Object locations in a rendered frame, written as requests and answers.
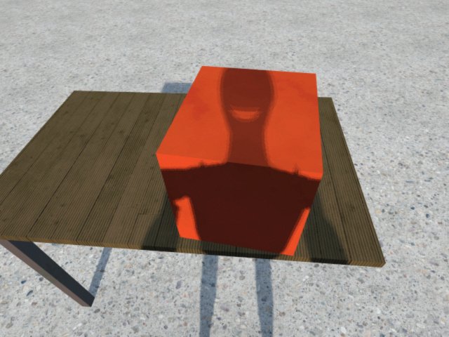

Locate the table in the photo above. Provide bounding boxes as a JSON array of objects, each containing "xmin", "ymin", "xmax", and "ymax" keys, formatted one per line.
[{"xmin": 0, "ymin": 91, "xmax": 386, "ymax": 307}]

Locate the carton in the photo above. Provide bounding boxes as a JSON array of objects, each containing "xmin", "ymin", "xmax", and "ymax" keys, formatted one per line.
[{"xmin": 156, "ymin": 66, "xmax": 323, "ymax": 256}]

